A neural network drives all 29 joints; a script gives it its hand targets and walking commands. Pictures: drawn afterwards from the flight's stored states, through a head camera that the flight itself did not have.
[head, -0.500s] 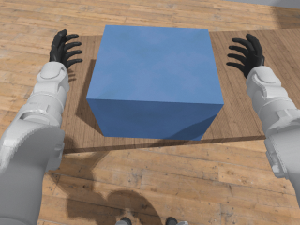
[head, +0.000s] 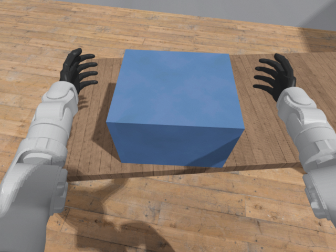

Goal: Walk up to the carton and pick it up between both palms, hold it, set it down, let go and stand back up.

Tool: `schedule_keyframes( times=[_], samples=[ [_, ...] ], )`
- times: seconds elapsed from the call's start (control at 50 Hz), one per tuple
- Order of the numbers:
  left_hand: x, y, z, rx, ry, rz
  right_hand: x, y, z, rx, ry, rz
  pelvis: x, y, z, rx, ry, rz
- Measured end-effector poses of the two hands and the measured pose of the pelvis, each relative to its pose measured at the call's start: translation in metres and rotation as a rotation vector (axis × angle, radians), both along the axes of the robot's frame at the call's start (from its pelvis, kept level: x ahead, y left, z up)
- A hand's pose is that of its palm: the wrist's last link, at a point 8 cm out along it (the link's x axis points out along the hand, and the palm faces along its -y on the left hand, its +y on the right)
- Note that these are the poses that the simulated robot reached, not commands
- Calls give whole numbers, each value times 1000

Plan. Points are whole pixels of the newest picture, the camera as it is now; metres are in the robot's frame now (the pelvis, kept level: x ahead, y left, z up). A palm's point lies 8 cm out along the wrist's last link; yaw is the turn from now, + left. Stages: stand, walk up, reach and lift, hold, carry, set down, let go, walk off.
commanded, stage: set down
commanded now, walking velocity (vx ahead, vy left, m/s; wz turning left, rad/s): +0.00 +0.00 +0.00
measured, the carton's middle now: (174, 109) +0.49 +0.00 +0.00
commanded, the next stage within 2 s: none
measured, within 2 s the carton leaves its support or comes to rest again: neither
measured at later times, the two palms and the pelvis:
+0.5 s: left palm (69, 116) +0.39 +0.25 +0.10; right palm (287, 130) +0.36 -0.24 +0.09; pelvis +0.01 +0.00 +0.01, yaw +0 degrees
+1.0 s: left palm (64, 165) +0.30 +0.26 +0.04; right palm (284, 172) +0.28 -0.23 +0.04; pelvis +0.02 +0.01 +0.01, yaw +0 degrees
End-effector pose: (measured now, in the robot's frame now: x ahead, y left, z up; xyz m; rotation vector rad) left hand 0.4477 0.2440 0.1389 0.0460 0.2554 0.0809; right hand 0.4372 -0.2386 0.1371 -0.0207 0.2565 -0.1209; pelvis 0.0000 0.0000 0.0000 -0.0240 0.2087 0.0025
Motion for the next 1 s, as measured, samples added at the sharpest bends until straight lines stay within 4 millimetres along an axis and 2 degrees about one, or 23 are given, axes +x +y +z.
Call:
schedule_keyframes(
  times=[0.2, 0.4, 0.5, 0.66, 0.86, 1.0],
  samples=[
    [-27, -3, -28, -17, 55, 10, -39, -5, -29, 26, 33, -32, -3, -1, 2, 8, -63, 4],
    [-42, -4, -33, -29, 30, 7, -64, -6, -42, 29, 12, -30, 3, 2, 4, 12, -107, -9],
    [-61, 4, -44, -21, 35, 20, -81, -6, -51, 22, 6, -30, 7, 3, 5, 11, -139, -7],
    [-95, 16, -72, -25, 52, 51, -110, -4, -69, 4, 26, -19, 9, 3, 6, 13, -167, 0],
    [-127, 11, -90, -21, 39, 41, -136, 2, -84, 7, 14, -6, 13, 8, 6, 15, -190, 0],
    [-153, 11, -102, -7, 52, 43, -162, 4, -99, 15, 29, -1, 16, 9, 7, 17, -213, -2]
  ],
)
